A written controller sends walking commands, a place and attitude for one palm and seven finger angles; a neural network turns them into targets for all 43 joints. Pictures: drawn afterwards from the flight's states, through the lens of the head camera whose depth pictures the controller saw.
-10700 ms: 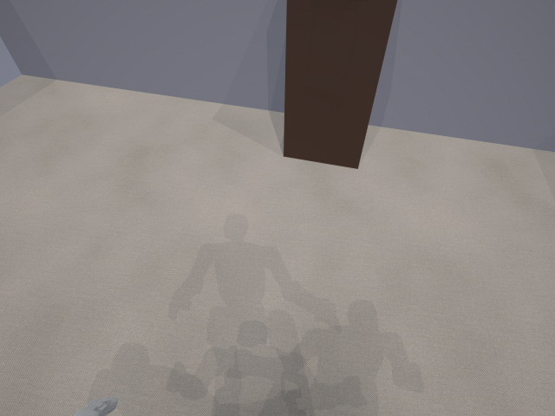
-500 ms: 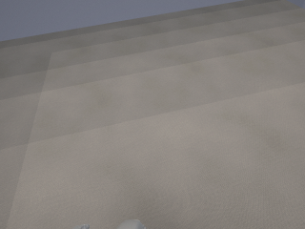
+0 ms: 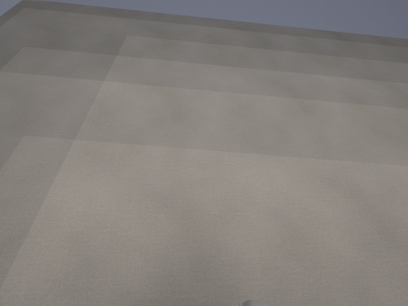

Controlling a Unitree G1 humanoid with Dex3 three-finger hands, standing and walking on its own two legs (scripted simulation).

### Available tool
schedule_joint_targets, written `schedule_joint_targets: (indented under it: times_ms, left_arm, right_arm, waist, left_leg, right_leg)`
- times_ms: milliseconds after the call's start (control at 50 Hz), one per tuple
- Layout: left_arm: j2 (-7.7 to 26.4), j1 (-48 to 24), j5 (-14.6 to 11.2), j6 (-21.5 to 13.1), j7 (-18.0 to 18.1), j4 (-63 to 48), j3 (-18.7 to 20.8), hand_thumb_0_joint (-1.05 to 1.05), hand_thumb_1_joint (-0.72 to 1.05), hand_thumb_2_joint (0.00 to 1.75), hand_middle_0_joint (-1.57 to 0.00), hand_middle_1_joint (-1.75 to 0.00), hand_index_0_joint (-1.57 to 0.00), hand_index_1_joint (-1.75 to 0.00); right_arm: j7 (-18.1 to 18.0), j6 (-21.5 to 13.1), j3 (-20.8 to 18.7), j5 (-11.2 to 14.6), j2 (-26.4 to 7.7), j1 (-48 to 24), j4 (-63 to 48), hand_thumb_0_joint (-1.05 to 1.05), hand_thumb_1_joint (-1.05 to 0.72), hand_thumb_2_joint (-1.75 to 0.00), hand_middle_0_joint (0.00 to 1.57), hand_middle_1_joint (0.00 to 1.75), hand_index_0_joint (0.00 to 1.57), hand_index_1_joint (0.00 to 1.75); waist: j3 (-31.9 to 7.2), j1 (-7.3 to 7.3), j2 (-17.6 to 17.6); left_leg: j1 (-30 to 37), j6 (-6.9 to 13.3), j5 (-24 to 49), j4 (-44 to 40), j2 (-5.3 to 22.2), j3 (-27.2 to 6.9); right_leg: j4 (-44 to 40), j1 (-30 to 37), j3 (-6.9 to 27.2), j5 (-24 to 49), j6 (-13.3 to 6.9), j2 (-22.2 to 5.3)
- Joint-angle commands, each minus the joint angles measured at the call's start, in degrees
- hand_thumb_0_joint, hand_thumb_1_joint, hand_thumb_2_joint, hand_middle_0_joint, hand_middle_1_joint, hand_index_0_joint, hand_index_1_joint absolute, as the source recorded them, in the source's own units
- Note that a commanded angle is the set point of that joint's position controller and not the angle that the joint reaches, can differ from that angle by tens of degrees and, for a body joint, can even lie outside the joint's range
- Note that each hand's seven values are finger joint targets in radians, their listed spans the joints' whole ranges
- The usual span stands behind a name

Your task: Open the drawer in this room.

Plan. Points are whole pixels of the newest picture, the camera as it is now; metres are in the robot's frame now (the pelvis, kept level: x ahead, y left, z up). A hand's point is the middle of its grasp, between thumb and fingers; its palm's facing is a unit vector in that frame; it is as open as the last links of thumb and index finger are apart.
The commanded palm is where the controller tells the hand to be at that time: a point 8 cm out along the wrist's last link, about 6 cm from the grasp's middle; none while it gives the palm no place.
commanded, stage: turn or walk to find it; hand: left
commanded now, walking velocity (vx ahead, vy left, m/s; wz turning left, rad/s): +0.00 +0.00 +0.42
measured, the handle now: out of the picture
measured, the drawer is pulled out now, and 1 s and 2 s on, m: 0.00 0.00 0.00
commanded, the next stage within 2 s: none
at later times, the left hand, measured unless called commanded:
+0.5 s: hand out of the picture +0.01 +0.15 -0.15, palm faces +0.23 -0.94 -0.27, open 7.4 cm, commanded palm none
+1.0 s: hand out of the picture -0.13 +0.20 -0.17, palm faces +0.47 -0.85 -0.26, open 7.4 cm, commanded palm none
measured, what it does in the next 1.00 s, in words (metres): steps on the spot, turning left: right foot, then left foot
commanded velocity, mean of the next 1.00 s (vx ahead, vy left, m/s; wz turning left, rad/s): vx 0.00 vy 0.00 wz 0.42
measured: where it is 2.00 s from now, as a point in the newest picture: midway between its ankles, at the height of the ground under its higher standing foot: outside the picture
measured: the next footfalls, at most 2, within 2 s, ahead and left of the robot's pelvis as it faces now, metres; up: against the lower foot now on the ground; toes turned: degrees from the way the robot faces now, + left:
right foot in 0.34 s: +0.01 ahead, -0.15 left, +0.00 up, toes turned +5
left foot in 0.78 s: -0.08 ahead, +0.10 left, +0.00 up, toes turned +25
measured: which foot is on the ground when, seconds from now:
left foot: down 0.00-0.36, up 0.38-0.76, down 0.78-1.00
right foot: up 0.00-0.32, down 0.34-0.78, up 0.80-1.00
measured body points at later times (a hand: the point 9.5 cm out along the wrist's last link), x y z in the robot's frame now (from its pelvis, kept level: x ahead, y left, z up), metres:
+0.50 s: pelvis -0.04 -0.05 +0.00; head -0.02 -0.08 +0.45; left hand +0.00 +0.20 -0.13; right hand +0.03 -0.30 -0.17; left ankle -0.06 +0.09 -0.66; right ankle -0.03 -0.15 -0.74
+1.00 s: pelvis -0.08 -0.02 +0.00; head -0.06 +0.01 +0.45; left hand -0.15 +0.25 -0.15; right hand +0.11 -0.20 -0.14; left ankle -0.12 +0.09 -0.74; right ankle -0.03 -0.16 -0.67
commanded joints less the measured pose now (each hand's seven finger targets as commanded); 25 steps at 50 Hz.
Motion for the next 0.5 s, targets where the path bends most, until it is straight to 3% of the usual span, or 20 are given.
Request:
schedule_joint_targets:
  times_ms: [0,160,240,280,300,320,340,360,380,420,440,480]
  left_arm:
    - [3.49,-1.34,-0.05,-2.08,-0.11,-4.68,0.30,0.00,0.90,0.90,-0.20,-0.30,-0.20,-0.30]
    - [2.30,-5.43,-0.38,-2.38,0.41,-7.26,-0.25,0.00,0.90,0.90,-0.20,-0.30,-0.20,-0.30]
    - [1.84,-2.42,-0.85,-2.83,0.62,-6.98,-0.42,0.00,0.90,0.90,-0.20,-0.30,-0.20,-0.30]
    - [2.59,1.21,-0.94,-3.34,0.73,-6.08,-0.10,0.00,0.90,0.90,-0.20,-0.30,-0.20,-0.30]
    - [4.01,3.46,-0.74,-3.66,0.96,-5.62,0.40,0.00,0.90,0.90,-0.20,-0.30,-0.20,-0.30]
    - [8.33,4.70,0.12,-4.04,1.36,-5.67,1.29,0.00,0.90,0.90,-0.20,-0.30,-0.20,-0.30]
    - [11.36,2.92,0.44,-3.93,1.51,-6.91,1.68,0.00,0.90,0.90,-0.20,-0.30,-0.20,-0.30]
    - [10.24,0.06,0.05,-3.64,1.67,-8.30,1.20,0.00,0.90,0.90,-0.20,-0.30,-0.20,-0.30]
    - [7.59,-3.62,-0.12,-4.01,1.97,-8.94,1.39,0.00,0.90,0.90,-0.20,-0.30,-0.20,-0.30]
    - [5.41,-7.40,-0.20,-4.30,1.43,-9.54,0.19,0.00,0.90,0.90,-0.20,-0.30,-0.20,-0.30]
    - [4.43,-6.77,-0.22,-4.63,1.30,-9.40,-0.07,0.00,0.90,0.90,-0.20,-0.30,-0.20,-0.30]
    - [4.39,-4.81,-0.03,-4.87,1.35,-8.58,0.02,0.00,0.90,0.90,-0.20,-0.30,-0.20,-0.30]
  right_arm:
    - [-0.94,-1.08,-2.94,0.29,-11.34,2.68,-2.93,0.00,-0.90,-0.90,0.20,0.30,0.20,0.30]
    - [-0.67,-0.43,-3.78,-0.21,-11.91,5.46,-2.65,0.00,-0.90,-0.90,0.20,0.30,0.20,0.30]
    - [-0.43,-0.02,-4.04,-0.34,-11.89,3.79,-3.14,0.00,-0.90,-0.90,0.20,0.30,0.20,0.30]
    - [-0.20,0.15,-4.14,0.07,-11.41,2.51,-3.57,0.00,-0.90,-0.90,0.20,0.30,0.20,0.30]
    - [-0.01,0.21,-4.05,0.33,-9.72,2.18,-4.02,0.00,-0.90,-0.90,0.20,0.30,0.20,0.30]
    - [0.28,0.26,-3.58,0.80,-6.65,2.22,-4.82,0.00,-0.90,-0.90,0.20,0.30,0.20,0.30]
    - [0.16,0.34,-3.66,0.53,-6.26,0.72,-6.13,0.00,-0.90,-0.90,0.20,0.30,0.20,0.30]
    - [0.43,0.94,-4.41,-0.01,-8.59,0.28,-5.86,0.00,-0.90,-0.90,0.20,0.30,0.20,0.30]
    - [0.62,1.84,-4.60,-0.24,-8.50,2.43,-4.68,0.00,-0.90,-0.90,0.20,0.30,0.20,0.30]
    - [1.13,2.36,-4.57,-0.33,-7.59,4.76,-2.21,0.00,-0.90,-0.90,0.20,0.30,0.20,0.30]
    - [1.23,2.34,-4.33,-0.27,-6.98,5.84,-1.65,0.00,-0.90,-0.90,0.20,0.30,0.20,0.30]
    - [1.32,2.24,-4.22,0.04,-6.69,5.78,-1.56,0.00,-0.90,-0.90,0.20,0.30,0.20,0.30]
  waist:
    - [-4.49,-1.91,8.59]
    - [-5.83,-3.89,9.51]
    - [-7.41,-2.32,11.15]
    - [-7.99,-0.41,9.16]
    - [-8.34,0.70,5.37]
    - [-8.27,1.51,-6.22]
    - [-4.90,2.01,-14.65]
    - [-3.12,0.80,-7.62]
    - [-1.94,-1.41,-9.17]
    - [1.69,-3.67,-5.81]
    - [1.43,-3.79,-5.68]
    - [0.55,-3.11,-6.85]
  left_leg:
    - [6.06,5.18,13.98,-12.06,12.92,-13.88]
    - [7.45,7.66,13.94,-10.44,13.55,-21.40]
    - [2.70,6.81,15.77,-8.43,11.53,-23.09]
    - [-3.27,4.16,11.81,-6.03,8.59,-21.85]
    - [-9.44,1.49,4.84,-3.52,5.67,-19.57]
    - [-19.96,-2.15,-6.19,6.69,-0.49,-12.28]
    - [-23.15,-4.38,-17.42,20.94,-5.12,-5.30]
    - [-20.10,-3.89,-16.85,30.71,-2.46,-7.38]
    - [-19.66,-3.89,-14.14,35.01,-1.11,-8.22]
    - [-18.56,-4.85,-8.53,41.15,0.02,-5.61]
    - [-18.75,-5.37,-6.71,41.99,0.06,-4.72]
    - [-18.62,-6.13,-5.69,40.97,0.80,-3.54]
  right_leg:
    - [1.20,-4.37,2.58,2.62,1.03,-0.10]
    - [-11.13,-1.36,3.17,-3.02,0.70,1.83]
    - [-23.31,7.89,2.33,-0.75,-0.41,4.03]
    - [-34.49,17.28,1.43,7.62,-0.86,4.40]
    - [-41.26,24.46,3.36,10.17,-1.74,1.54]
    - [-46.44,30.44,15.16,3.28,-5.73,-10.21]
    - [-49.69,23.62,25.39,4.41,-11.76,-21.30]
    - [-50.02,14.72,21.49,3.88,-13.50,-21.59]
    - [-50.70,11.67,18.51,1.28,-12.33,-18.46]
    - [-48.11,9.15,9.83,7.06,-9.76,-12.73]
    - [-46.88,10.28,6.58,11.48,-9.13,-11.22]
    - [-45.79,12.90,4.03,14.77,-8.98,-11.02]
